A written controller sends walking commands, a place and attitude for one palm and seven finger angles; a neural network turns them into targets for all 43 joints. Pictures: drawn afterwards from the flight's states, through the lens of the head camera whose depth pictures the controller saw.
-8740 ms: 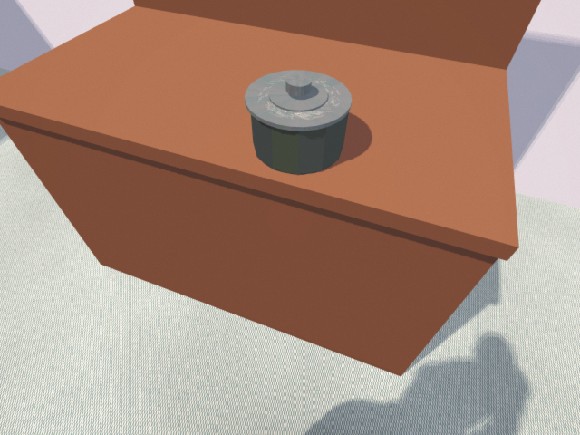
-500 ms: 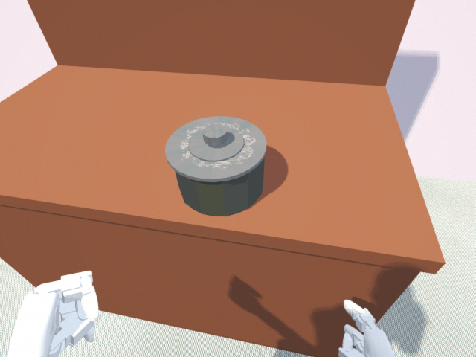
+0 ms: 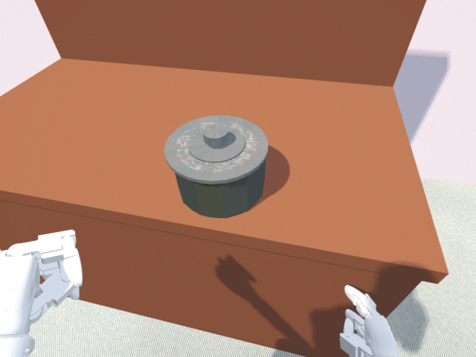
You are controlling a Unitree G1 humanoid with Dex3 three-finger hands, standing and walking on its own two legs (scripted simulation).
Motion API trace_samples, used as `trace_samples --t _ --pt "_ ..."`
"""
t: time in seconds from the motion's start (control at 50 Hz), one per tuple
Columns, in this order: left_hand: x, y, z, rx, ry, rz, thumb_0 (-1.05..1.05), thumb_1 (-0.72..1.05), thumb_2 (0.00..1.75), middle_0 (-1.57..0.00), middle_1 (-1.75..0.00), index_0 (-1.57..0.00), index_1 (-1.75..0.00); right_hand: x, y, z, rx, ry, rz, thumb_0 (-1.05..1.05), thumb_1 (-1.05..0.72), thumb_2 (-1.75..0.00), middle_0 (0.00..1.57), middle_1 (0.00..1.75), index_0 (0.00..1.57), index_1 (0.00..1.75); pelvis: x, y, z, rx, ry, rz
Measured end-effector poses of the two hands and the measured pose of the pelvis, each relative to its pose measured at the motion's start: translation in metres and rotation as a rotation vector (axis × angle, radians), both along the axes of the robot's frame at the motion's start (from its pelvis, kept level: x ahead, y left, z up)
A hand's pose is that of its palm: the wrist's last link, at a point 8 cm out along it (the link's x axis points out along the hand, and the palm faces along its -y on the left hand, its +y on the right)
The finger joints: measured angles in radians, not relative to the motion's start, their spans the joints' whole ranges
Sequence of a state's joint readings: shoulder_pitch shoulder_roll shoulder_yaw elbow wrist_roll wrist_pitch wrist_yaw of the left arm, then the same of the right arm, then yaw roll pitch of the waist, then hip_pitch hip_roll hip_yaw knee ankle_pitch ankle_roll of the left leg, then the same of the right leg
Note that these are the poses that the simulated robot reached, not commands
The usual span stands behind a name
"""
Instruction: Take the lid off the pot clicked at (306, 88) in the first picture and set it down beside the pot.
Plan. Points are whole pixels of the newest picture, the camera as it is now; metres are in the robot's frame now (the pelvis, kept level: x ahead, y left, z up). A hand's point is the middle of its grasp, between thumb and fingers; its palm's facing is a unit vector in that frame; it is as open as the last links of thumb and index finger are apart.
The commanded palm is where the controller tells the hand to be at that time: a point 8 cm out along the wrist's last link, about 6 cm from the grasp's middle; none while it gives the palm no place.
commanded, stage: raise the hand higher, near the body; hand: left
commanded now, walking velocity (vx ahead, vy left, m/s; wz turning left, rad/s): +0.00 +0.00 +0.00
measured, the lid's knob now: (215, 135) +0.46 +0.11 +0.15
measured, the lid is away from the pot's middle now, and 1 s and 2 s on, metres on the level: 0.00 0.00 0.00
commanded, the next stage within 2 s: reach forward and open the fingers in 0.12 s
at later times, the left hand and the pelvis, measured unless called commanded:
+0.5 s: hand (67, 244) +0.19 +0.25 +0.17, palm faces +0.16 +0.00 -0.99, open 2.9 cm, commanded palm +0.16 +0.25 +0.21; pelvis -0.02 -0.02 +0.00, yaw -2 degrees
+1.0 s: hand (67, 221) +0.21 +0.25 +0.19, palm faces -0.10 +0.06 -0.99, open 7.1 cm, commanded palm +0.19 +0.25 +0.25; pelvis -0.05 -0.01 +0.00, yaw +1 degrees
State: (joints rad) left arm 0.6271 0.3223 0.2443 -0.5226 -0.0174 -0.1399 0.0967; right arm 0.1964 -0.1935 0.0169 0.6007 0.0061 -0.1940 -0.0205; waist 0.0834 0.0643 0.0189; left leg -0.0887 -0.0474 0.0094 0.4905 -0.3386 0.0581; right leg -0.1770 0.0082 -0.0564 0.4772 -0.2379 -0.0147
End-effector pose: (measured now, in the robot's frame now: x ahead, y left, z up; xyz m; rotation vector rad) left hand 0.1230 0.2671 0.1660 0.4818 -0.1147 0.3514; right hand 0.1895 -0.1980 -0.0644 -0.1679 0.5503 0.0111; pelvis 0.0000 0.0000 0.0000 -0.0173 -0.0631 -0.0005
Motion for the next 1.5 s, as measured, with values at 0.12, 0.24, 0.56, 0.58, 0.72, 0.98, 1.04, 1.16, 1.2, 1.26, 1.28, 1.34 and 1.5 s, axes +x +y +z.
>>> trace_samples --t 0.12,0.24,0.56,0.58,0.72,0.98,1.04,1.16,1.2,1.26,1.28,1.34,1.5 --pt "0.005 -0.007 0.017 0.039 -0.056 -0.012 0.02 0.89 0.89 -1.31 -1.5 -1.31 -1.5 -0.009 -0.01 -0.008 0.002 0.035 -0.013 0.02 -0.91 -0.9 0.2 0.3 0.2 0.3 0.0 -0.007 0.0 0.002 0.002 -0.003" --pt "0.012 -0.013 0.029 0.061 -0.11 -0.023 0.02 0.89 0.89 -1.31 -1.5 -1.31 -1.5 -0.014 -0.024 -0.011 -0.008 0.05 -0.038 0.02 -0.91 -0.9 0.2 0.3 0.2 0.3 -0.002 -0.014 0.001 0.005 0.0 -0.006" --pt "0.042 -0.02 0.058 1.092 0.337 -0.013 0.01 0.62 1.08 -1.25 -1.19 -1.25 -1.18 0.011 -0.045 -0.02 0.012 0.156 -0.022 0.02 -0.91 -0.9 0.2 0.3 0.2 0.3 -0.016 -0.019 -0.001 0.022 0.059 -0.018" --pt "0.044 -0.019 0.057 1.09 0.36 -0.024 0.01 0.59 1.1 -1.24 -1.16 -1.24 -1.15 0.012 -0.045 -0.019 0.017 0.151 -0.024 0.02 -0.91 -0.9 0.2 0.3 0.2 0.3 -0.016 -0.019 -0.001 0.021 0.056 -0.014" --pt "0.054 -0.02 0.061 1.095 0.432 -0.135 0.0 0.38 1.24 -1.18 -0.92 -1.18 -0.91 0.009 -0.037 -0.016 0.012 0.124 -0.003 0.02 -0.91 -0.9 0.2 0.3 0.2 0.3 -0.023 -0.019 0.002 0.019 0.036 0.014" --pt "0.072 -0.019 0.08 1.114 0.431 -0.257 0.0 -0.02 1.5 -1.03 -0.46 -1.04 -0.45 -0.025 -0.028 -0.017 0.006 0.134 0.003 0.02 -0.91 -0.9 0.2 0.3 0.2 0.3 -0.046 -0.01 0.003 0.022 0.022 0.016" --pt "0.075 -0.023 0.09 1.159 0.386 -0.278 0.0 -0.11 1.55 -1.0 -0.35 -1.0 -0.35 -0.032 -0.027 -0.017 -0.005 0.138 -0.002 0.02 -0.91 -0.9 0.2 0.3 0.2 0.3 -0.05 -0.006 0.002 0.024 0.017 0.015" --pt "0.088 -0.003 0.105 1.092 0.371 -0.184 0.0 -0.24 1.6 -0.94 -0.19 -0.94 -0.18 -0.046 -0.023 -0.018 0.009 0.155 -0.012 0.02 -0.91 -0.9 0.2 0.3 0.2 0.3 -0.059 0.0 0.001 0.029 0.015 0.009" --pt "0.088 -0.011 0.101 1.082 0.354 -0.207 0.0 -0.27 1.61 -0.93 -0.15 -0.93 -0.15 -0.047 -0.021 -0.018 0.019 0.145 -0.012 0.02 -0.91 -0.9 0.2 0.3 0.2 0.3 -0.06 0.003 0.001 0.03 0.015 0.006" --pt "0.089 -0.027 0.095 1.127 0.333 -0.274 0.0 -0.29 1.61 -0.92 -0.12 -0.92 -0.12 -0.048 -0.016 -0.018 0.02 0.141 -0.013 0.02 -0.91 -0.9 0.2 0.3 0.2 0.3 -0.061 0.007 0.0 0.033 0.012 0.002" --pt "0.09 -0.03 0.096 1.158 0.325 -0.284 0.0 -0.3 1.61 -0.92 -0.12 -0.92 -0.11 -0.048 -0.014 -0.019 0.019 0.141 -0.013 0.02 -0.91 -0.9 0.2 0.3 0.2 0.3 -0.061 0.007 -0.001 0.032 0.009 0.001" --pt "0.1 -0.023 0.113 1.211 0.308 -0.239 0.0 -0.31 1.61 -0.91 -0.1 -0.92 -0.1 -0.049 -0.01 -0.02 0.011 0.15 -0.006 0.02 -0.91 -0.9 0.2 0.3 0.2 0.3 -0.062 0.007 -0.001 0.032 0.007 0.007" --pt "0.114 -0.014 0.118 1.08 0.322 -0.17 0.0 -0.32 1.61 -0.9 -0.09 -0.9 -0.08 -0.047 -0.005 -0.022 0.067 0.159 0.001 0.02 -0.91 -0.9 0.2 0.3 0.2 0.3 -0.057 0.01 0.0 0.032 0.033 0.002"
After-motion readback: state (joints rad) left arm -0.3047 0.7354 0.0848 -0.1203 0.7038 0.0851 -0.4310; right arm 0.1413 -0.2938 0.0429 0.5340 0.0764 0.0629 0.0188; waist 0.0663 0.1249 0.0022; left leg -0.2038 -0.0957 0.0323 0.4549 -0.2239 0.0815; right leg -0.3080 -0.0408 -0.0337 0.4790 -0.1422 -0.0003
